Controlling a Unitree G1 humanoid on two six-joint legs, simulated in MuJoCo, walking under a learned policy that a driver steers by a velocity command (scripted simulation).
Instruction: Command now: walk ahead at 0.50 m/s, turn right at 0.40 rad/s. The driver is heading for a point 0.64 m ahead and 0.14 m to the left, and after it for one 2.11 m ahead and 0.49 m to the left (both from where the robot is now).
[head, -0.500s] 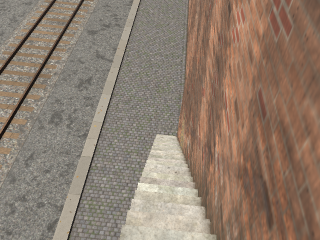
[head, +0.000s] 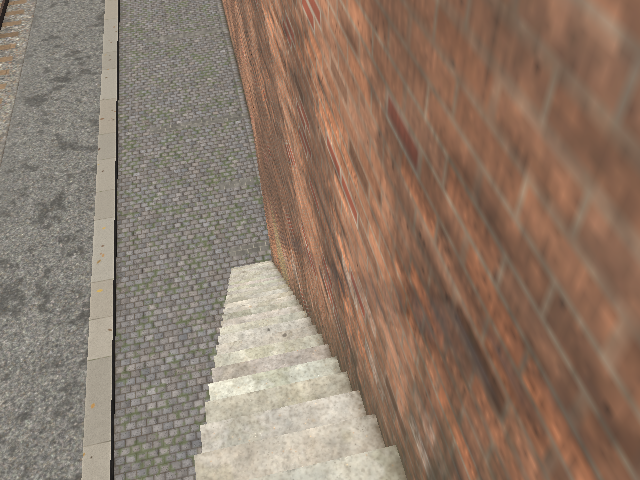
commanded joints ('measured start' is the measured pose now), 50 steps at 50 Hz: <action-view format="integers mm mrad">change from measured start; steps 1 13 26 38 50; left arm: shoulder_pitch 136 236 137 -207 -26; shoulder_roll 51 70 147 87 161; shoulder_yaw -21 -21 52 48 61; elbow -4 65 -87 -101 65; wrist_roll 6 -24 25 20 17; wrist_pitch -58 -147 -16 20 0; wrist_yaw -17 111 84 33 35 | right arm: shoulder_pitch -22 -358 143 21 228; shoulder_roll -195 -6 -169 -71 -36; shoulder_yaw -28 1 -35 16 16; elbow -57 -219 -62 79 204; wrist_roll -30 -29 67 66 -6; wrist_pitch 14 73 -22 -133 -154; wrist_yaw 19 67 52 -20 -18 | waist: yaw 16 65 -79 -27 -73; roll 106 -50 246 60 -20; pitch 64 87 -217 34 112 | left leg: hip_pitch -400 -209 981 206 375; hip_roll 47 -61 270 59 32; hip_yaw -127 -301 -287 -365 -375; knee -191 -1010 -1171 -1356 -734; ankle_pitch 290 1304 2007 601 964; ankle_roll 26 -85 114 104 37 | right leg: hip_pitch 126 -261 -1003 -434 -307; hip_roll -257 -277 -86 -4 31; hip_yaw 220 227 -95 127 105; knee -42 281 1751 216 130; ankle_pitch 47 -377 -502 778 528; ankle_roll -7 55 138 166 127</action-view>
